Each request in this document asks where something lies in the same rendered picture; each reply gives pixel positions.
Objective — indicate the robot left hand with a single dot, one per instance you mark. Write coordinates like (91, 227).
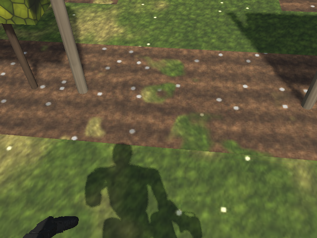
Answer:
(51, 226)

